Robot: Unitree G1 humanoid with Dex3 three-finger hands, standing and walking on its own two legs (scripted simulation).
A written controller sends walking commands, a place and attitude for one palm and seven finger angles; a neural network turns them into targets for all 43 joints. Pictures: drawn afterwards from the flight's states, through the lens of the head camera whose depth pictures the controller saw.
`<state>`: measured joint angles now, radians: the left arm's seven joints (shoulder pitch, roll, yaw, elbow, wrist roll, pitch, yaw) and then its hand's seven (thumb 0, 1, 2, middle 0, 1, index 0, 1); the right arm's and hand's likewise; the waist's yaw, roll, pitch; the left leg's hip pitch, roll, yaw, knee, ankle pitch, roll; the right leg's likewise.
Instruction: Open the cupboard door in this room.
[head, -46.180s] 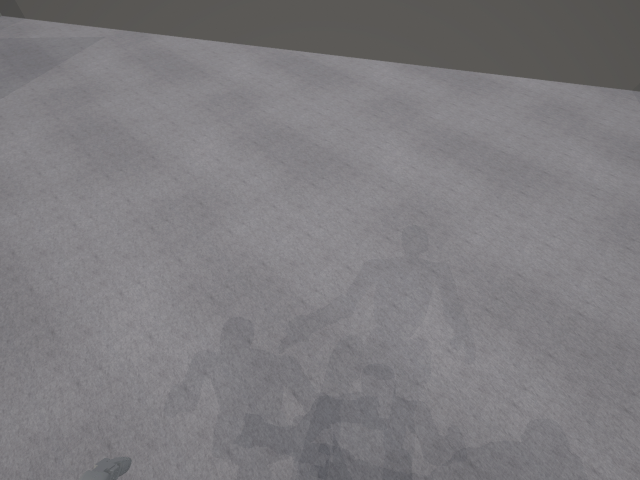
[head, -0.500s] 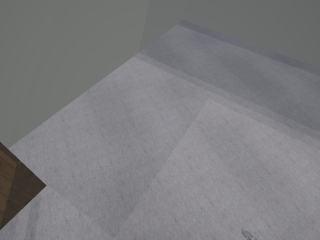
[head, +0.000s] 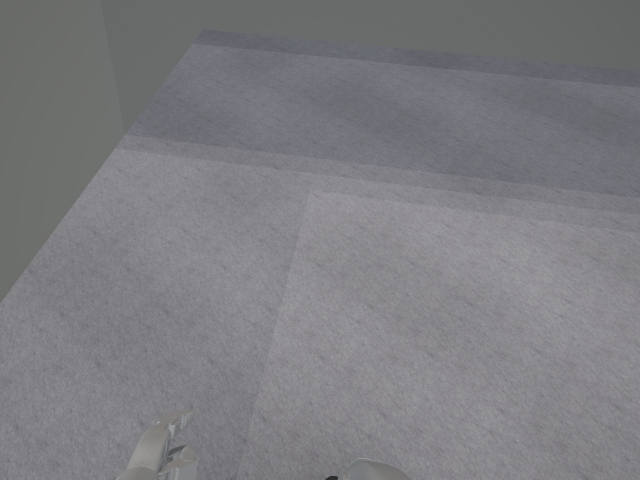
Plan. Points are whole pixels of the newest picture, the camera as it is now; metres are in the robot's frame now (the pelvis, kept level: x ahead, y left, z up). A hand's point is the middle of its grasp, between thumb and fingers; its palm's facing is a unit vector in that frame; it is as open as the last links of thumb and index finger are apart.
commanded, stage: walk to a spot facing it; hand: left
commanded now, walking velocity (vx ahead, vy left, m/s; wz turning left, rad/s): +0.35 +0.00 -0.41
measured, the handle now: out of the picture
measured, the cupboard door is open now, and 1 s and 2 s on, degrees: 44 44 44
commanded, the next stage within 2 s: turn to face it in 0.64 s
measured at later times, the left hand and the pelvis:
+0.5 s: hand (212, 463) +0.16 +0.15 -0.13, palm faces -0.05 -0.97 -0.22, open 7.3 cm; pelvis +0.24 -0.02 +0.02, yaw -11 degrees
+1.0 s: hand (310, 196) +0.65 +0.04 -0.14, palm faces -0.30 -0.93 -0.21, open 7.4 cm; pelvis +0.46 -0.10 +0.01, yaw -13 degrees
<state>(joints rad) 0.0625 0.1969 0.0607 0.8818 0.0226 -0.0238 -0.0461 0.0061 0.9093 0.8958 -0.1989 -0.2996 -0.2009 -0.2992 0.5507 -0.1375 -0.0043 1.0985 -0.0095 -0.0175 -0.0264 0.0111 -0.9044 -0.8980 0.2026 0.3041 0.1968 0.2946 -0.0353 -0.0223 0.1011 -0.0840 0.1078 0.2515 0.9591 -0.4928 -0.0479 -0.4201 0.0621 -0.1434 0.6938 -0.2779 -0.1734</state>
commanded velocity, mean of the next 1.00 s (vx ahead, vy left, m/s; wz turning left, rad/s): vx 0.23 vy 0.00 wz -0.05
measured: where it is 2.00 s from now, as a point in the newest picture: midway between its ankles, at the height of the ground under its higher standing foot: (362, 360)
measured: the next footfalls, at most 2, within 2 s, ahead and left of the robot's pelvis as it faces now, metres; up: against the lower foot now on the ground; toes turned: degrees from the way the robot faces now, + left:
left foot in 0.54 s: +0.39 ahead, +0.03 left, +0.00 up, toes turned -7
right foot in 0.96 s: +0.55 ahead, -0.23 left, +0.00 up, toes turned -19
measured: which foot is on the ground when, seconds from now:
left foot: up 0.00-0.52, down 0.54-0.98, up 1.00-1.00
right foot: down 0.00-0.56, up 0.58-0.94, down 0.96-1.00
